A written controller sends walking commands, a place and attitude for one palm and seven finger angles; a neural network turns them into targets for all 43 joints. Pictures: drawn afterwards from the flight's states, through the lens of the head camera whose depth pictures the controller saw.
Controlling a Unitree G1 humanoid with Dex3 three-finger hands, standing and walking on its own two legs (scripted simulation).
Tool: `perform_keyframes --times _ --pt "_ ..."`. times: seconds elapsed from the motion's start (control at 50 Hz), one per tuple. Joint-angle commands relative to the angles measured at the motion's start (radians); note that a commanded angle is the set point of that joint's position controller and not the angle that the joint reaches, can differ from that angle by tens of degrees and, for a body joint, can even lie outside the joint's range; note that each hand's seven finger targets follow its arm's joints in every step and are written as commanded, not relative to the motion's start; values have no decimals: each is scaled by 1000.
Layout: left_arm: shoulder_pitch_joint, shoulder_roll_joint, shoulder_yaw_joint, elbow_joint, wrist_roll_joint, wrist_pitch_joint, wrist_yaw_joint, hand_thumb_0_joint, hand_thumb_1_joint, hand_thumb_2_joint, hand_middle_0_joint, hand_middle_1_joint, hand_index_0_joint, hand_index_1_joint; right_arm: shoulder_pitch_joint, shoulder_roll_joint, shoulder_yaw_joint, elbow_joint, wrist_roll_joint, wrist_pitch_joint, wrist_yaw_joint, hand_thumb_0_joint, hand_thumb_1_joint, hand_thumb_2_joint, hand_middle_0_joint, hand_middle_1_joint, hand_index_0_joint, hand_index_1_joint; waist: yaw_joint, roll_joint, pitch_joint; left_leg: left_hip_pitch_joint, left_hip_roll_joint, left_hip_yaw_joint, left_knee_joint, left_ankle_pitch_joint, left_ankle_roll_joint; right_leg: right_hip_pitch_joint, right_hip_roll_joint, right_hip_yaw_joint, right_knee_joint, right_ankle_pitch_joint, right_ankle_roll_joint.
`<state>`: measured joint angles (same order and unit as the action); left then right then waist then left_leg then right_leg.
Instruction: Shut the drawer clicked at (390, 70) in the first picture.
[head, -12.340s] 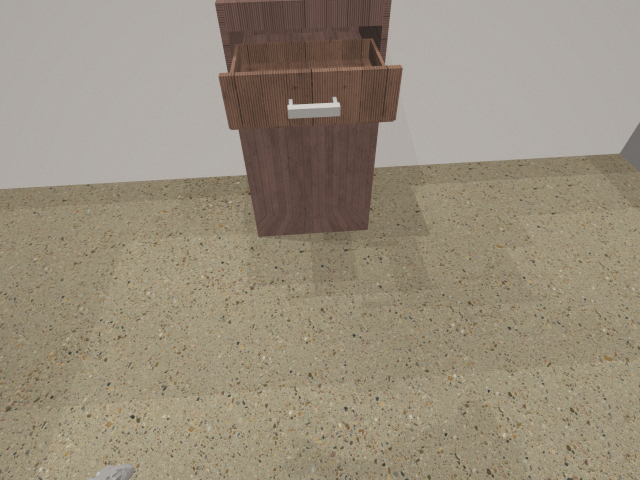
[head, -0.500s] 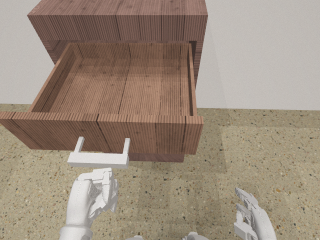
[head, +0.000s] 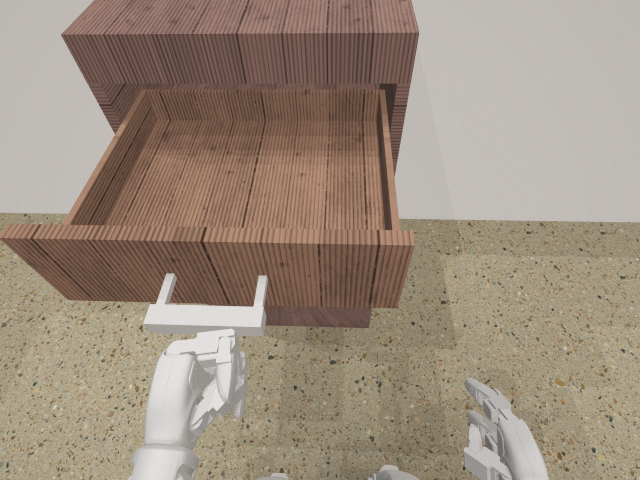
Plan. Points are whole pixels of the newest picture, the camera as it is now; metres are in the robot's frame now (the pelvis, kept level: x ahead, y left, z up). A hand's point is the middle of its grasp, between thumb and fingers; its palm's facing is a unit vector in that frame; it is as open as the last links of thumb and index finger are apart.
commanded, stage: push the drawer shut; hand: left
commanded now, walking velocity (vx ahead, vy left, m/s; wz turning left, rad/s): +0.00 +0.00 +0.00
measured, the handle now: (211, 301) +0.31 +0.14 +0.08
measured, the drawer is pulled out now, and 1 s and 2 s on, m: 0.30 0.20 0.07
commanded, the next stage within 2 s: none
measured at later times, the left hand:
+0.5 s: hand (253, 337) +0.27 +0.09 +0.07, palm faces -0.05 -1.00 -0.05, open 3.2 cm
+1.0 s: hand (263, 289) +0.33 +0.08 +0.07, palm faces -0.04 -1.00 -0.05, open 3.3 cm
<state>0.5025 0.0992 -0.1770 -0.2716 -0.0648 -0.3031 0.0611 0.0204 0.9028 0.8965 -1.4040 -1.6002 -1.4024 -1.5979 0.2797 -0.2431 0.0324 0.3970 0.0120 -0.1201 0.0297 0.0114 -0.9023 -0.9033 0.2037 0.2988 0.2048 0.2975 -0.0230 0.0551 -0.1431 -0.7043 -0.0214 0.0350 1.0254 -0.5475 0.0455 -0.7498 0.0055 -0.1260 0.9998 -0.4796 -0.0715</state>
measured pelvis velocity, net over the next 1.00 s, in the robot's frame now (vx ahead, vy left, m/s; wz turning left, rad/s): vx -0.01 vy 0.00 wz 0.00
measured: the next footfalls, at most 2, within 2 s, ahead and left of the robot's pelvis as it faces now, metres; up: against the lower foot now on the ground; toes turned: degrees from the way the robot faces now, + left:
none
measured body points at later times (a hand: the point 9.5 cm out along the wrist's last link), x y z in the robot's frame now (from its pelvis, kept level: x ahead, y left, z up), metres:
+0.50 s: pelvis -0.01 +0.00 +0.01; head +0.05 -0.02 +0.45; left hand +0.26 +0.14 +0.08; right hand +0.16 -0.23 -0.08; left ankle -0.02 +0.09 -0.67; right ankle +0.01 -0.08 -0.67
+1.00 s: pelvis -0.01 +0.00 +0.01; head +0.05 -0.02 +0.46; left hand +0.32 +0.14 +0.08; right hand +0.14 -0.24 -0.09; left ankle -0.02 +0.09 -0.67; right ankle +0.01 -0.08 -0.67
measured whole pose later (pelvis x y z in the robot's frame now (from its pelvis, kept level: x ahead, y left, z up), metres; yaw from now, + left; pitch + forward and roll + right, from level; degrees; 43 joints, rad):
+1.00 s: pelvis -0.01 +0.00 +0.01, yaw +0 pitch +12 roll +0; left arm -0.11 0.11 -0.08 0.27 -0.10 -0.29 0.09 0.02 0.89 0.92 -1.40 -1.60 -1.40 -1.60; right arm 0.25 -0.26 0.03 0.55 0.02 -0.07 0.03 0.01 -0.90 -0.90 0.20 0.30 0.20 0.30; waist -0.04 0.04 -0.10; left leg -0.66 -0.03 0.04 0.92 -0.48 0.04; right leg -0.71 0.01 -0.12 0.91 -0.42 -0.07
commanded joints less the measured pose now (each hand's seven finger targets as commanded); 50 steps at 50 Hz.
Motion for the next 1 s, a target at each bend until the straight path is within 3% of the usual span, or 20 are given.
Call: perform_keyframes --times 0.0,0.04,0.12,0.14,0.24,0.3,0.38,0.44,0.46,0.54,0.56,0.68,0.78,0.86,0.94,0.98 --pt "-107 37 26 -170 8 -48 2 0 900 900 -1400 -1600 -1400 -1600 -52 -107 -43 -156 8 -43 -15 0 -900 -900 200 300 200 300 -26 -96 -117 -2 10 -76 -147 253 -12 180 -16 121 -163 215 46" --pt "-136 51 41 -169 11 -43 9 0 900 900 -1400 -1600 -1400 -1600 -55 -108 -43 -156 8 -39 -18 0 -900 -900 200 300 200 300 -20 -83 -137 7 9 -73 -151 261 -12 193 -16 122 -162 219 43" --pt "-169 25 35 -187 -1 -44 23 0 900 900 -1400 -1600 -1400 -1600 -51 -100 -42 -154 9 -37 -14 0 -900 -900 200 300 200 300 -8 -42 -204 53 10 -74 -162 326 -16 227 -14 109 -147 291 40" --pt "-204 27 31 -186 -3 -42 27 0 900 900 -1400 -1600 -1400 -1600 -49 -102 -42 -147 9 -37 -15 0 -900 -900 200 300 200 300 -22 -46 -199 58 11 -76 -158 334 -16 222 -15 108 -150 304 42" --pt "-299 43 50 -120 -6 -45 34 0 900 900 -1400 -1600 -1400 -1600 -53 -111 -40 -120 8 -36 -19 0 -900 -900 200 300 200 300 -35 -104 -151 27 12 -79 -163 286 -14 214 -15 116 -170 257 45" --pt "-346 43 54 -88 -9 -48 25 0 900 900 -1400 -1600 -1400 -1600 -61 -110 -38 -111 7 -35 -18 0 -900 -900 200 300 200 300 -29 -78 -166 26 7 -70 -165 277 -12 229 -21 128 -180 256 47" --pt "-467 72 86 -8 -14 -37 17 0 900 900 -1400 -1600 -1400 -1600 -64 -115 -36 -85 12 -27 -24 0 -900 -900 200 300 200 300 -43 -92 -157 16 5 -65 -166 248 -10 233 -27 147 -205 217 52" --pt "-546 58 81 26 -25 -27 12 0 900 900 -1400 -1600 -1400 -1600 -70 -115 -35 -71 15 -26 -26 0 -900 -900 200 300 200 300 -45 -68 -175 37 4 -68 -178 249 -10 241 -26 144 -212 214 51" --pt "-557 60 87 41 -26 -25 11 0 900 900 -1400 -1600 -1400 -1600 -66 -115 -35 -64 16 -26 -25 0 -900 -900 200 300 200 300 -40 -50 -185 51 5 -70 -186 262 -12 246 -25 138 -208 230 48" --pt "-555 76 125 87 -40 -13 10 0 900 900 -1400 -1600 -1400 -1600 -58 -119 -40 -57 14 -20 -22 0 -900 -900 200 300 200 300 -23 -76 -243 63 2 -62 -196 330 -15 321 -29 139 -208 339 51" --pt "-574 57 110 90 -40 -15 9 0 900 900 -1400 -1600 -1400 -1600 -56 -115 -40 -56 14 -19 -22 0 -900 -900 200 300 200 300 -27 -82 -249 74 3 -59 -199 345 -15 326 -29 139 -206 368 53" --pt "-690 61 124 194 -44 -30 13 0 900 900 -1400 -1600 -1400 -1600 -62 -121 -39 -29 14 -12 -18 0 -900 -900 200 300 200 300 -41 -115 -167 52 5 -59 -215 292 -15 287 -28 141 -230 306 56" --pt "-762 67 134 224 -31 -50 24 0 900 900 -1400 -1600 -1400 -1600 -54 -121 -46 -14 11 -8 -13 0 -900 -900 200 300 200 300 -34 -59 -226 95 5 -56 -216 340 -16 295 -27 135 -212 353 49" --pt "-828 68 137 275 -30 -53 24 0 900 900 -1400 -1600 -1400 -1600 -44 -124 -49 6 11 0 -13 0 -900 -900 200 300 200 300 -46 -90 -252 97 7 -57 -217 359 -15 312 -26 137 -211 386 53" --pt "-933 63 134 336 -31 -59 28 0 900 900 -1400 -1600 -1400 -1600 -48 -126 -49 26 12 6 -15 0 -900 -900 200 300 200 300 -58 -83 -224 92 9 -60 -222 329 -14 280 -24 136 -220 341 53" --pt "-972 86 168 392 -34 -63 33 0 900 900 -1400 -1600 -1400 -1600 -44 -127 -50 42 14 10 -18 0 -900 -900 200 300 200 300 -58 -100 -221 81 8 -57 -225 308 -15 282 -25 141 -228 321 54"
